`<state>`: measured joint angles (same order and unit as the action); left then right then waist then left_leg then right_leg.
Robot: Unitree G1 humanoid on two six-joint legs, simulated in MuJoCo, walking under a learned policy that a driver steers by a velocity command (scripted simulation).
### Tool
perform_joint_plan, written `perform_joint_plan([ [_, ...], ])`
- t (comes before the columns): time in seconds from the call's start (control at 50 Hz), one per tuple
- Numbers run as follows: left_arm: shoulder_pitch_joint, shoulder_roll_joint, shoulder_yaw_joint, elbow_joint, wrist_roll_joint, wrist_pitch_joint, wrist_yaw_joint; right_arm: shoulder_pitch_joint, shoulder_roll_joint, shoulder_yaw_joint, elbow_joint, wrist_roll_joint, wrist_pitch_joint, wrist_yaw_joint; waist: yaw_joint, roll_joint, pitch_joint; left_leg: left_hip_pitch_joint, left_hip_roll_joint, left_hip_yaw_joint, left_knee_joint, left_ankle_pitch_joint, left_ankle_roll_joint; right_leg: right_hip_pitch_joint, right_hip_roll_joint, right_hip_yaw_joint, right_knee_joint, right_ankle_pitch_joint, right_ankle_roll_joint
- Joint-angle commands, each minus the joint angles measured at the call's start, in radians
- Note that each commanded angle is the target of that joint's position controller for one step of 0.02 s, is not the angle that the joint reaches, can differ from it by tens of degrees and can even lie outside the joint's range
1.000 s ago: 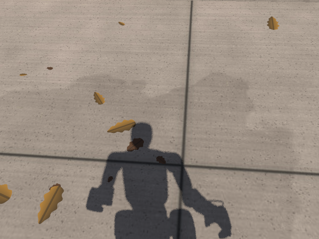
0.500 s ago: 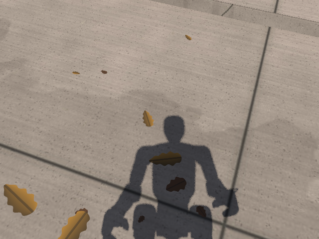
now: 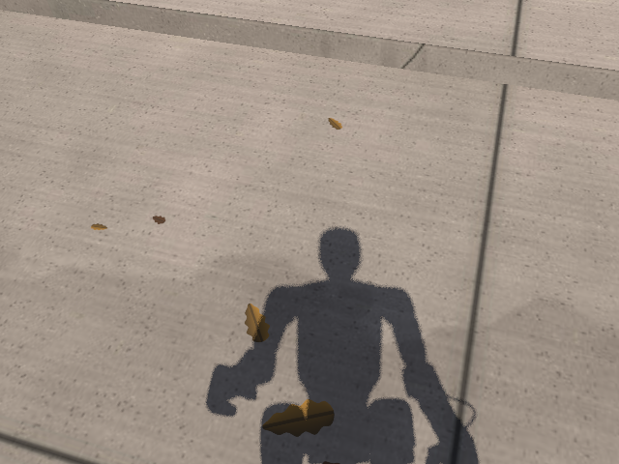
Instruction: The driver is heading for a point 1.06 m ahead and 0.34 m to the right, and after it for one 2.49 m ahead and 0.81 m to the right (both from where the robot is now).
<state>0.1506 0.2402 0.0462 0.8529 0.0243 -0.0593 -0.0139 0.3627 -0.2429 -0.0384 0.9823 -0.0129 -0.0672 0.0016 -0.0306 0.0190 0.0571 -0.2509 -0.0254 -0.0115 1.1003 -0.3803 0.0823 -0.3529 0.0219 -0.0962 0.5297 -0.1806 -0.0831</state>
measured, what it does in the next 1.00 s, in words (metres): walks ahead, turning right: left foot, then right foot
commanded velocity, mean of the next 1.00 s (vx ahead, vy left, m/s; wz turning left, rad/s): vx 0.50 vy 0.00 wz -0.22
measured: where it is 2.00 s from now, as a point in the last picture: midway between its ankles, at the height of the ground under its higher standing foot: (409, 257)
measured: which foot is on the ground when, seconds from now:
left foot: up 0.00-0.40, down 0.42-1.00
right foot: down 0.00-0.44, up 0.46-0.96, down 0.98-1.00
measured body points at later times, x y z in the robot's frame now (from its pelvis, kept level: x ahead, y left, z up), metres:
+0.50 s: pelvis +0.27 +0.04 +0.00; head +0.30 +0.05 +0.45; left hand +0.23 +0.29 -0.16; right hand +0.43 -0.21 -0.11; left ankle +0.36 +0.11 -0.73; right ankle +0.10 -0.07 -0.66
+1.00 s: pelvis +0.53 +0.00 -0.02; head +0.56 -0.01 +0.43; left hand +0.77 +0.18 -0.13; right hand +0.42 -0.22 -0.16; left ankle +0.37 +0.12 -0.71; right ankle +0.61 -0.07 -0.73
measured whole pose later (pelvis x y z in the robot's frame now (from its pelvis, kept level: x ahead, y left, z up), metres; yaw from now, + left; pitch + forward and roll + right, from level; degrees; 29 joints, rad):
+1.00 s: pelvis +0.53 +0.00 -0.02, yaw -16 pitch +0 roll +0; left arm 0.04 0.21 0.05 0.85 0.04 -0.03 -0.04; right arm 0.41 -0.20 -0.05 1.03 -0.02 -0.06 -0.03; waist -0.02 0.00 0.07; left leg 0.05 0.07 0.33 0.62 -0.45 0.01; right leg -0.44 0.05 -0.15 0.59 -0.16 -0.18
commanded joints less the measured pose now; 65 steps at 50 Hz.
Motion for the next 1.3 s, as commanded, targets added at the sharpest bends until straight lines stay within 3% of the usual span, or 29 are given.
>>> perform_joint_plan([
  [0.02, 0.099, 0.076, 0.018, 0.015, -0.013, -0.012, 0.005, 0.01, -0.077, -0.017, -0.061, -0.019, 0.0, 0.009, 0.015, -0.089, -0.02, -0.274, 0.105, -0.042, 0.047, 0.084, -0.001, 0.207, -0.263, 0.339, -0.354, 0.011, -0.116],
  [0.08, 0.158, 0.09, 0.02, 0.055, -0.015, -0.035, 0.005, -0.001, -0.048, -0.012, -0.059, -0.026, 0.025, 0.025, -0.002, -0.084, -0.026, -0.258, 0.116, -0.009, 0.0, 0.135, -0.03, 0.177, -0.236, 0.251, -0.39, 0.147, -0.128],
  [0.18, 0.236, 0.093, 0.019, 0.099, -0.018, -0.039, 0.004, -0.217, -0.043, -0.005, -0.127, -0.02, 0.03, 0.032, 0.035, -0.073, 0.033, -0.386, 0.144, 0.035, -0.24, 0.302, -0.073, 0.23, -0.2, 0.17, -0.438, 0.192, -0.126],
  [0.24, 0.278, 0.101, 0.018, 0.12, -0.017, -0.04, 0.006, -0.316, -0.026, 0.006, -0.155, -0.013, 0.025, 0.033, 0.063, -0.079, 0.037, -0.347, 0.119, 0.067, -0.4, 0.375, -0.073, 0.264, -0.192, 0.134, -0.428, 0.258, -0.114],
  [0.32, 0.328, 0.108, 0.018, 0.152, -0.008, -0.034, 0.017, -0.39, -0.042, 0.004, -0.184, -0.012, 0.02, 0.028, 0.08, -0.086, 0.046, -0.337, 0.095, 0.074, -0.501, 0.35, -0.043, 0.38, -0.235, 0.135, -0.382, 0.36, -0.11],
  [0.38, 0.3, 0.126, 0.024, 0.16, 0.0, -0.027, 0.027, -0.341, -0.064, -0.008, -0.178, -0.014, 0.008, 0.021, 0.041, -0.092, 0.024, -0.239, 0.057, 0.084, -0.561, 0.238, 0.002, 0.442, -0.258, 0.123, -0.272, 0.569, -0.089],
  [0.4, 0.285, 0.132, 0.025, 0.161, 0.001, -0.024, 0.027, -0.249, -0.075, -0.017, -0.149, -0.017, 0.001, 0.015, 0.0, -0.089, -0.023, -0.122, 0.025, 0.099, -0.595, 0.215, 0.021, 0.439, -0.245, 0.107, -0.16, 0.69, -0.076],
  [0.42, 0.282, 0.116, 0.019, 0.161, -0.003, -0.02, 0.025, -0.085, -0.098, -0.031, -0.092, -0.026, -0.011, 0.005, -0.065, -0.047, -0.109, 0.097, 0.012, 0.097, -0.653, 0.244, 0.048, 0.367, -0.198, 0.08, 0.037, 0.683, -0.056],
  [0.44, 0.28, 0.079, 0.005, 0.129, -0.012, -0.022, 0.021, 0.104, -0.179, -0.054, -0.058, -0.051, -0.021, -0.009, -0.126, 0.051, -0.242, 0.369, 0.219, -0.125, -0.671, 0.162, 0.099, 0.165, -0.142, 0.047, 0.333, 0.389, -0.035],
  [0.46, 0.405, -0.022, -0.013, 0.117, -0.048, -0.02, 0.015, 0.14, -0.274, -0.079, -0.049, -0.049, -0.013, -0.007, -0.069, 0.292, -0.353, 0.598, 0.485, -0.586, -0.799, 0.074, 0.22, -0.183, 0.047, 0.014, 0.67, -0.329, 0.002],
  [0.48, 0.322, 0.103, 0.019, 0.132, -0.02, -0.01, 0.025, 0.052, -0.205, -0.066, -0.068, -0.017, -0.002, -0.002, -0.06, 0.085, -0.268, 0.489, 0.437, -0.572, -0.837, 0.003, 0.181, -0.253, -0.008, 0.152, 0.737, -0.312, -0.017],
  [0.5, 0.253, 0.099, 0.024, 0.112, -0.022, -0.014, 0.018, -0.054, -0.142, -0.048, -0.086, -0.012, -0.004, -0.001, -0.024, 0.049, -0.137, 0.346, 0.4, -0.41, -0.861, 0.031, 0.147, -0.26, -0.051, 0.162, 0.715, -0.21, -0.023],
  [0.52, 0.23, 0.073, 0.02, 0.113, -0.024, -0.014, 0.014, -0.103, -0.091, -0.035, -0.088, -0.014, -0.012, 0.003, -0.001, 0.023, -0.076, 0.24, 0.358, -0.3, -0.902, 0.124, 0.116, -0.226, -0.086, 0.158, 0.67, -0.143, -0.02],
  [0.56, 0.244, 0.045, 0.02, 0.125, 0.001, 0.012, 0.003, -0.116, -0.049, -0.022, -0.071, -0.007, -0.026, -0.006, 0.04, 0.059, -0.033, 0.133, 0.292, -0.14, -0.94, 0.233, 0.061, -0.158, -0.115, 0.149, 0.614, -0.095, -0.001],
  [0.66, 0.135, 0.018, 0.023, 0.085, 0.003, 0.049, -0.019, -0.032, -0.07, -0.027, -0.035, 0.001, -0.055, -0.013, 0.051, 0.045, 0.0, 0.144, 0.272, 0.029, -0.974, 0.4, 0.049, -0.266, -0.13, 0.119, 0.57, 0.03, 0.026],
  [0.78, -0.073, -0.003, 0.006, 0.004, 0.002, 0.045, -0.035, 0.031, -0.063, -0.021, -0.01, -0.003, -0.052, -0.023, 0.016, 0.041, 0.05, 0.195, 0.246, 0.172, -0.971, 0.538, 0.034, -0.301, -0.11, 0.038, 0.275, 0.19, 0.033],
  [0.86, -0.162, 0.002, -0.001, -0.043, 0.008, 0.042, -0.041, 0.096, -0.082, -0.025, 0.018, -0.006, -0.039, -0.035, -0.005, 0.044, 0.06, 0.313, 0.282, 0.23, -0.918, 0.697, 0.032, -0.274, -0.078, -0.034, 0.141, 0.147, -0.011],
  [0.92, -0.102, 0.027, 0.011, -0.038, 0.011, 0.044, -0.036, 0.076, -0.116, -0.035, 0.016, -0.011, -0.023, -0.045, 0.04, 0.08, 0.01, 0.382, 0.299, 0.276, -0.753, 1.086, 0.025, -0.159, -0.003, -0.081, 0.113, 0.011, -0.073],
  [0.96, 0.054, 0.062, 0.032, 0.003, 0.011, 0.038, -0.026, 0.055, -0.146, -0.045, 0.004, -0.014, -0.004, -0.043, 0.104, 0.088, -0.081, 0.372, 0.305, 0.283, -0.486, 1.184, 0.028, 0.011, 0.062, -0.088, 0.073, -0.081, -0.124],
  [0.98, 0.195, 0.097, 0.053, 0.045, 0.019, 0.029, -0.016, 0.037, -0.153, -0.047, -0.01, -0.009, 0.003, -0.036, 0.173, 0.045, -0.152, 0.265, 0.288, 0.295, -0.25, 1.031, 0.005, 0.212, 0.07, -0.046, -0.026, -0.054, -0.16],
  [1.0, 0.29, 0.206, 0.088, 0.057, 0.031, 0.028, 0.0, 0.038, -0.101, -0.036, -0.054, 0.003, -0.001, -0.027, 0.199, -0.095, -0.248, -0.028, 0.217, 0.298, 0.097, 0.557, -0.037, 0.476, -0.16, 0.279, -0.073, -0.165, -0.246],
  [1.02, 0.228, 0.281, 0.103, 0.033, 0.007, 0.04, -0.002, 0.006, -0.065, -0.035, -0.131, 0.006, -0.013, -0.008, 0.127, -0.238, -0.288, -0.395, -0.019, 0.141, 0.389, -0.171, -0.085, 0.635, -0.367, 0.828, -0.229, -0.095, -0.382],
  [1.04, 0.22, 0.259, 0.096, 0.036, -0.013, 0.049, 0.003, -0.109, -0.107, -0.039, -0.155, -0.005, -0.025, -0.003, 0.145, -0.07, -0.202, -0.499, 0.053, -0.016, 0.377, -0.082, -0.073, 0.577, -0.35, 0.729, -0.267, -0.054, -0.354],
  [1.06, 0.171, 0.208, 0.083, 0.038, -0.017, 0.047, 0.01, -0.125, -0.094, -0.032, -0.164, 0.007, -0.039, 0.001, 0.109, -0.032, -0.1, -0.499, 0.096, -0.017, 0.298, 0.012, -0.067, 0.457, -0.329, 0.606, -0.28, 0.01, -0.316],
  [1.08, 0.127, 0.157, 0.071, 0.035, -0.016, 0.04, 0.013, -0.1, -0.091, -0.034, -0.147, 0.005, -0.042, -0.003, 0.058, 0.031, -0.036, -0.439, 0.13, -0.016, 0.194, 0.054, -0.069, 0.342, -0.276, 0.511, -0.294, 0.128, -0.263],
  [1.12, 0.082, 0.116, 0.054, 0.024, -0.026, 0.021, 0.021, -0.065, -0.079, -0.032, -0.14, -0.031, -0.007, -0.002, 0.004, 0.014, -0.038, -0.324, 0.153, -0.021, 0.088, 0.075, -0.097, 0.234, -0.188, 0.385, -0.304, 0.273, -0.219],
  [1.14, 0.097, 0.121, 0.053, 0.025, -0.029, 0.009, 0.02, -0.066, -0.074, -0.032, -0.146, -0.037, 0.01, 0.002, -0.001, 0.001, -0.048, -0.306, 0.15, -0.013, 0.06, 0.074, -0.111, 0.217, -0.171, 0.368, -0.303, 0.331, -0.219],
  [1.2, 0.159, 0.162, 0.06, 0.032, -0.028, -0.006, 0.016, -0.143, -0.064, -0.028, -0.183, -0.035, 0.035, 0.01, 0.013, -0.026, -0.038, -0.346, 0.147, 0.013, -0.05, 0.149, -0.141, 0.195, -0.132, 0.339, -0.318, 0.361, -0.203],
  [1.3, 0.27, 0.165, 0.059, 0.035, -0.024, 0.002, 0.015, -0.342, -0.076, -0.021, -0.259, -0.028, 0.037, 0.015, 0.091, -0.07, -0.015, -0.455, 0.122, 0.012, -0.264, 0.307, -0.149, 0.294, -0.119, 0.38, -0.31, 0.356, -0.158],
])
Velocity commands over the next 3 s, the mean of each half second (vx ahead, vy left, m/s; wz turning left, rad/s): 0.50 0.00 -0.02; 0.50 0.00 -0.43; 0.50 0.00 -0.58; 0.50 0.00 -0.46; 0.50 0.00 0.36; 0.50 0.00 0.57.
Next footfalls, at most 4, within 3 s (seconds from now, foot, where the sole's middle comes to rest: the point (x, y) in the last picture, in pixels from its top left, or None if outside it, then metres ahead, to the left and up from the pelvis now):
0.42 left None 0.40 0.12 -0.77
0.98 right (363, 382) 0.65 -0.09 -0.77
1.52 left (353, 252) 1.02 -0.09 -0.77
2.02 right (482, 244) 1.03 -0.44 -0.77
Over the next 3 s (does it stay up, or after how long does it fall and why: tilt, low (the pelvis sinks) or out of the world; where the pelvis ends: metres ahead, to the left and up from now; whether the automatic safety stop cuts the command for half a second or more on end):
stays up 1.41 -0.56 0.01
